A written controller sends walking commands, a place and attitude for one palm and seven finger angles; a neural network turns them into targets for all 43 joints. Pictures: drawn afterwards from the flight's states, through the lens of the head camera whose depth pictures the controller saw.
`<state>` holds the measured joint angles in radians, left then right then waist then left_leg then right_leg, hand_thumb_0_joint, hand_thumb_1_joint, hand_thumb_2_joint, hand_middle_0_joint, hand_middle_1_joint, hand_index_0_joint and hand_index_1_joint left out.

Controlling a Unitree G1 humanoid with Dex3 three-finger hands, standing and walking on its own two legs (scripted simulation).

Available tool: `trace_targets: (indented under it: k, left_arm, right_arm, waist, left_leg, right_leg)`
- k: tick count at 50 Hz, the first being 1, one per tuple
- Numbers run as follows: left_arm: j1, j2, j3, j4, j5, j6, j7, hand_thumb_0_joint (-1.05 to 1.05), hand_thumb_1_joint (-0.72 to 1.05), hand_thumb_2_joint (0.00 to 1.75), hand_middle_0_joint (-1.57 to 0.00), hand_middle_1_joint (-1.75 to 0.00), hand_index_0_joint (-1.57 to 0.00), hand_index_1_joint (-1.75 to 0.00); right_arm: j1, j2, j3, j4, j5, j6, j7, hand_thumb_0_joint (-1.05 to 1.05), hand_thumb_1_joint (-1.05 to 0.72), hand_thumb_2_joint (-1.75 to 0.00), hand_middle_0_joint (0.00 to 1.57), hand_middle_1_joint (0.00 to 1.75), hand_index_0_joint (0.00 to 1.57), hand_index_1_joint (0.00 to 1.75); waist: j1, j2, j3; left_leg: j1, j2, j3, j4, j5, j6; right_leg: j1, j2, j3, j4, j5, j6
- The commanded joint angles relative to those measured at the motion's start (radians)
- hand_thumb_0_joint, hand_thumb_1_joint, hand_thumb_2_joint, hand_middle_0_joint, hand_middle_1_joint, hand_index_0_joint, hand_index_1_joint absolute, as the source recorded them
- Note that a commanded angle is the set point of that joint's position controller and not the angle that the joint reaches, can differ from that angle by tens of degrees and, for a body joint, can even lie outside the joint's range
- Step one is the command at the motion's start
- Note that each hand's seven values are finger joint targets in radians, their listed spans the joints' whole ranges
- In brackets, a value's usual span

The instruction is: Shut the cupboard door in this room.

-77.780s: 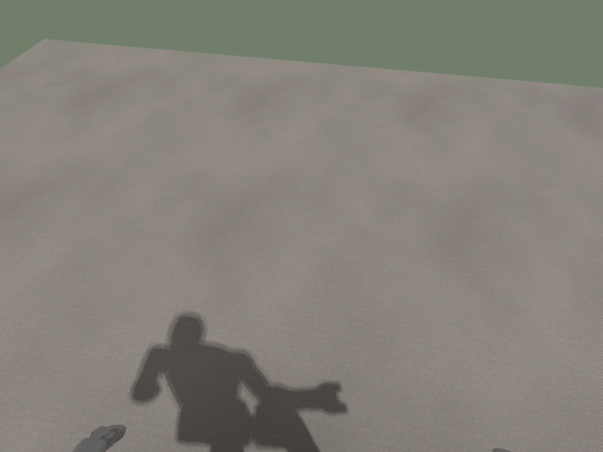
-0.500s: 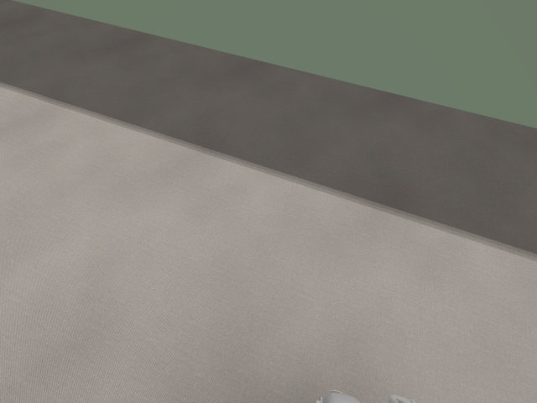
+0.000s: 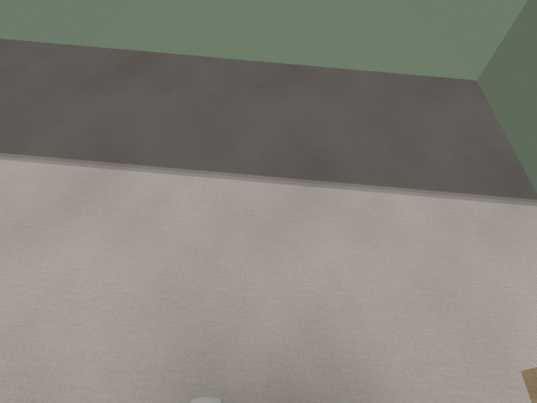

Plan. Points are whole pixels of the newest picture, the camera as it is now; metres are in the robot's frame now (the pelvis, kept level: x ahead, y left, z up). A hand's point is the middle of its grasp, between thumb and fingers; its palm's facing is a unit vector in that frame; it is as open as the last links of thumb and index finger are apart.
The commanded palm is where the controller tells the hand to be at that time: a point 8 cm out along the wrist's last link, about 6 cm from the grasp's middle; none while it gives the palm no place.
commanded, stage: turn to face it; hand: left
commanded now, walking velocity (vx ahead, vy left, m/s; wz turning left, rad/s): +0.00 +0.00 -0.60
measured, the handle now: out of the picture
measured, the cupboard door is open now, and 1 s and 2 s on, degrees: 11 11 11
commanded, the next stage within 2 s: none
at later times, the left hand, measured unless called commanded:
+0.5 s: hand (188, 365) +0.19 +0.15 -0.15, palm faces -0.30 -0.91 -0.28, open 7.4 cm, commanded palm none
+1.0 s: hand (186, 338) +0.23 +0.17 -0.17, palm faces -0.51 -0.84 -0.20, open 7.4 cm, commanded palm none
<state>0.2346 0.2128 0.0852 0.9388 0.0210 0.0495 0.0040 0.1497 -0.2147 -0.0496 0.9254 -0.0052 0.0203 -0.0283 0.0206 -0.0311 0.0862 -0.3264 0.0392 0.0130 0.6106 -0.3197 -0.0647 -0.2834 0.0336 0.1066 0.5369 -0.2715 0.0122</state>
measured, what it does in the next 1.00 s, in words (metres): steps on the spot, turning right: left foot, then right foot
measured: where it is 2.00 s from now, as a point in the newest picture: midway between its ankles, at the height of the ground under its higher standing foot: outside the picture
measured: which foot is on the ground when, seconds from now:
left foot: up 0.00-0.00, down 0.02-0.40, up 0.42-0.80, down 0.82-1.00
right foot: down 0.00-0.02, up 0.04-0.38, down 0.40-0.82, up 0.84-1.00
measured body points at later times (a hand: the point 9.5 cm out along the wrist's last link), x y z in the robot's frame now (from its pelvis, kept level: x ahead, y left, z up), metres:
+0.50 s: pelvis +0.02 -0.01 +0.00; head +0.06 -0.06 +0.44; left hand +0.20 +0.20 -0.12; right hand -0.02 -0.28 -0.16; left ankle +0.01 +0.13 -0.67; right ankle -0.02 -0.11 -0.73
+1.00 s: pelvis +0.06 +0.02 +0.01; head +0.12 +0.03 +0.45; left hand +0.26 +0.21 -0.15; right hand +0.00 -0.24 -0.11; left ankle +0.11 +0.11 -0.73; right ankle -0.06 -0.07 -0.64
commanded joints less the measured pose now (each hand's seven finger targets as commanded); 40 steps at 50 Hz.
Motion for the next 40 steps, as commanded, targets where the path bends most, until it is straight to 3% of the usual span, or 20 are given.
trace_targets:
  k: [1, 2, 3, 4, 6, 10, 15, 16, 18, 19, 20, 21, 22, 23, 25, 27, 31, 36, 39, 40]
  left_arm:
    - [-0.049, 0.090, 0.018, -0.125, -0.012, -0.007, -0.006, 0.00, 0.90, 0.90, -0.20, -0.30, -0.20, -0.30]
    - [-0.064, 0.112, 0.024, -0.133, -0.005, -0.002, -0.009, 0.00, 0.90, 0.90, -0.20, -0.30, -0.20, -0.30]
    - [-0.048, 0.125, 0.032, -0.117, 0.005, 0.005, -0.015, 0.00, 0.90, 0.90, -0.20, -0.30, -0.20, -0.30]
    - [-0.053, 0.127, 0.038, -0.104, 0.007, 0.010, -0.023, 0.00, 0.90, 0.90, -0.20, -0.30, -0.20, -0.30]
    - [-0.047, 0.121, 0.033, -0.103, 0.003, 0.015, -0.036, 0.00, 0.90, 0.90, -0.20, -0.30, -0.20, -0.30]
    - [-0.106, 0.089, 0.013, -0.129, -0.005, 0.012, -0.041, 0.00, 0.90, 0.90, -0.20, -0.30, -0.20, -0.30]
    - [-0.132, 0.087, 0.003, -0.149, -0.002, 0.002, -0.041, 0.00, 0.90, 0.90, -0.20, -0.30, -0.20, -0.30]
    - [-0.119, 0.095, 0.002, -0.150, -0.002, -0.001, -0.040, 0.00, 0.90, 0.90, -0.20, -0.30, -0.20, -0.30]
    - [-0.018, 0.122, 0.013, -0.120, -0.001, -0.009, -0.038, 0.00, 0.90, 0.90, -0.20, -0.30, -0.20, -0.30]
    - [0.063, 0.198, 0.027, -0.096, 0.007, -0.022, -0.030, 0.00, 0.90, 0.90, -0.20, -0.30, -0.20, -0.30]
    - [0.106, 0.311, 0.049, -0.081, 0.013, -0.032, -0.015, 0.00, 0.90, 0.90, -0.20, -0.30, -0.20, -0.30]
    - [0.129, 0.313, 0.048, -0.076, -0.004, -0.028, 0.000, 0.00, 0.90, 0.90, -0.20, -0.30, -0.20, -0.30]
    - [0.083, 0.283, 0.043, -0.089, -0.004, -0.025, 0.008, 0.00, 0.90, 0.90, -0.20, -0.30, -0.20, -0.30]
    - [0.026, 0.252, 0.041, -0.102, -0.002, -0.028, 0.012, 0.00, 0.90, 0.90, -0.20, -0.30, -0.20, -0.30]
    - [-0.037, 0.206, 0.020, -0.122, -0.008, -0.031, 0.013, 0.00, 0.90, 0.90, -0.20, -0.30, -0.20, -0.30]
    - [-0.049, 0.200, 0.020, -0.128, -0.004, -0.037, 0.013, 0.00, 0.90, 0.90, -0.20, -0.30, -0.20, -0.30]
    - [-0.015, 0.213, 0.026, -0.115, 0.004, -0.036, 0.007, 0.00, 0.90, 0.90, -0.20, -0.30, -0.20, -0.30]
    - [-0.005, 0.221, 0.038, -0.109, 0.009, -0.027, 0.004, 0.00, 0.90, 0.90, -0.20, -0.30, -0.20, -0.30]
    - [-0.058, 0.213, 0.039, -0.117, -0.001, -0.017, 0.004, 0.00, 0.90, 0.90, -0.20, -0.30, -0.20, -0.30]
    - [-0.063, 0.173, 0.029, -0.124, -0.009, -0.012, 0.004, 0.00, 0.90, 0.90, -0.20, -0.30, -0.20, -0.30]
  right_arm:
    - [0.186, -0.251, -0.045, -0.045, -0.018, -0.031, -0.018, 0.00, -0.90, -0.90, 0.20, 0.30, 0.20, 0.30]
    - [0.164, -0.249, -0.039, -0.060, -0.028, -0.024, -0.019, 0.00, -0.90, -0.90, 0.20, 0.30, 0.20, 0.30]
    - [0.106, -0.209, -0.025, -0.071, -0.029, -0.028, -0.017, 0.00, -0.90, -0.90, 0.20, 0.30, 0.20, 0.30]
    - [0.057, -0.202, -0.023, -0.088, -0.029, -0.028, -0.019, 0.00, -0.90, -0.90, 0.20, 0.30, 0.20, 0.30]
    - [0.025, -0.180, -0.014, -0.100, -0.026, -0.026, -0.021, 0.00, -0.90, -0.90, 0.20, 0.30, 0.20, 0.30]
    - [0.125, -0.184, -0.029, -0.063, -0.024, -0.028, -0.019, 0.00, -0.90, -0.90, 0.20, 0.30, 0.20, 0.30]
    - [0.134, -0.215, -0.047, -0.055, -0.024, -0.020, -0.004, 0.00, -0.90, -0.90, 0.20, 0.30, 0.20, 0.30]
    - [0.127, -0.216, -0.049, -0.055, -0.023, -0.018, -0.001, 0.00, -0.90, -0.90, 0.20, 0.30, 0.20, 0.30]
    - [0.074, -0.226, -0.052, -0.069, -0.016, -0.015, 0.003, 0.00, -0.90, -0.90, 0.20, 0.30, 0.20, 0.30]
    - [0.070, -0.187, -0.050, -0.082, -0.004, -0.013, 0.009, 0.00, -0.90, -0.90, 0.20, 0.30, 0.20, 0.30]
    - [0.028, -0.102, -0.025, -0.132, -0.004, -0.011, 0.013, 0.00, -0.90, -0.90, 0.20, 0.30, 0.20, 0.30]
    - [0.021, -0.139, -0.024, -0.137, -0.009, 0.006, 0.000, 0.00, -0.90, -0.90, 0.20, 0.30, 0.20, 0.30]
    - [0.000, -0.123, -0.023, -0.131, -0.006, 0.010, -0.001, 0.00, -0.90, -0.90, 0.20, 0.30, 0.20, 0.30]
    - [0.003, -0.122, -0.024, -0.117, -0.007, 0.006, -0.002, 0.00, -0.90, -0.90, 0.20, 0.30, 0.20, 0.30]
    - [0.014, -0.140, -0.029, -0.095, -0.009, 0.010, 0.005, 0.00, -0.90, -0.90, 0.20, 0.30, 0.20, 0.30]
    - [0.036, -0.123, -0.027, -0.082, -0.011, 0.013, 0.010, 0.00, -0.90, -0.90, 0.20, 0.30, 0.20, 0.30]
    - [-0.003, -0.111, -0.026, -0.099, -0.009, 0.013, 0.010, 0.00, -0.90, -0.90, 0.20, 0.30, 0.20, 0.30]
    - [-0.023, -0.107, -0.023, -0.122, 0.001, -0.002, 0.002, 0.00, -0.90, -0.90, 0.20, 0.30, 0.20, 0.30]
    - [0.082, -0.115, -0.021, -0.092, 0.006, -0.016, -0.008, 0.00, -0.90, -0.90, 0.20, 0.30, 0.20, 0.30]
    - [0.125, -0.154, -0.025, -0.077, 0.002, -0.028, -0.011, 0.00, -0.90, -0.90, 0.20, 0.30, 0.20, 0.30]
  waist:
    - [-0.070, 0.358, -0.154]
    - [-0.066, 0.255, -0.127]
    - [-0.030, 0.204, -0.091]
    - [-0.013, 0.221, -0.063]
    - [0.003, 0.224, -0.050]
    - [-0.041, 0.203, -0.124]
    - [-0.059, 0.251, -0.131]
    - [-0.052, 0.254, -0.131]
    - [0.014, 0.185, -0.156]
    - [0.051, 0.004, -0.197]
    - [0.074, -0.323, -0.173]
    - [0.077, -0.258, -0.184]
    - [0.054, -0.165, -0.125]
    - [0.029, -0.220, -0.126]
    - [-0.005, -0.162, -0.114]
    - [-0.019, -0.109, -0.147]
    - [-0.003, -0.083, -0.129]
    - [0.005, -0.130, -0.125]
    - [-0.051, -0.122, -0.151]
    - [-0.067, -0.030, -0.174]
  left_leg:
    - [0.281, 0.408, -0.393, -0.343, 0.311, 0.166]
    - [0.191, 0.437, -0.378, -0.338, 0.307, 0.227]
    - [0.134, 0.389, -0.302, -0.363, 0.253, 0.217]
    - [0.112, 0.348, -0.251, -0.354, 0.276, 0.204]
    - [0.141, 0.293, -0.114, -0.320, 0.378, 0.183]
    - [0.311, 0.288, -0.007, -0.243, 0.609, 0.192]
    - [0.290, 0.314, 0.059, -0.185, 0.620, 0.180]
    - [0.271, 0.318, 0.067, -0.165, 0.605, 0.170]
    - [0.169, 0.290, 0.122, -0.039, 0.470, 0.110]
    - [0.045, 0.210, 0.182, 0.142, 0.274, 0.048]
    - [-0.252, 0.037, 0.198, 0.392, -0.311, -0.012]
    - [-0.264, 0.047, 0.041, 0.528, -0.335, -0.008]
    - [-0.314, 0.068, -0.009, 0.579, -0.264, -0.003]
    - [-0.342, 0.077, -0.019, 0.590, -0.207, -0.010]
    - [-0.286, 0.080, -0.030, 0.579, -0.094, -0.026]
    - [-0.223, 0.060, -0.017, 0.513, -0.056, -0.030]
    - [-0.193, 0.027, -0.009, 0.376, -0.064, -0.033]
    - [-0.096, -0.009, -0.007, 0.159, -0.102, -0.018]
    - [0.113, -0.021, -0.006, -0.109, 0.067, -0.006]
    - [0.260, 0.051, -0.050, -0.248, 0.144, 0.008]
  right_leg:
    - [-0.248, 0.027, -0.070, 0.357, -0.358, 0.008]
    - [-0.226, -0.014, -0.034, 0.497, -0.359, 0.007]
    - [-0.229, -0.024, -0.037, 0.578, -0.291, 0.015]
    - [-0.247, -0.036, -0.049, 0.628, -0.245, 0.024]
    - [-0.257, -0.057, -0.081, 0.624, -0.184, 0.038]
    - [-0.246, -0.062, -0.136, 0.455, -0.165, 0.046]
    - [-0.110, -0.042, -0.194, 0.219, -0.151, 0.019]
    - [-0.072, -0.038, -0.199, 0.163, -0.129, 0.010]
    - [0.116, -0.041, -0.197, -0.046, 0.076, -0.010]
    - [0.273, -0.156, -0.054, -0.164, 0.263, -0.047]
    - [0.378, -0.394, 0.294, -0.184, 0.661, -0.162]
    - [0.317, -0.450, 0.314, -0.174, 0.745, -0.239]
    - [0.289, -0.405, 0.245, -0.180, 0.636, -0.251]
    - [0.287, -0.351, 0.247, -0.176, 0.594, -0.234]
    - [0.221, -0.285, 0.141, -0.168, 0.584, -0.198]
    - [0.191, -0.253, 0.116, -0.167, 0.531, -0.188]
    - [0.165, -0.247, 0.181, -0.182, 0.421, -0.204]
    - [0.136, -0.236, 0.269, -0.138, 0.465, -0.208]
    - [0.034, -0.183, 0.268, -0.057, 0.405, -0.141]
    - [-0.065, -0.109, 0.204, 0.020, 0.274, -0.090]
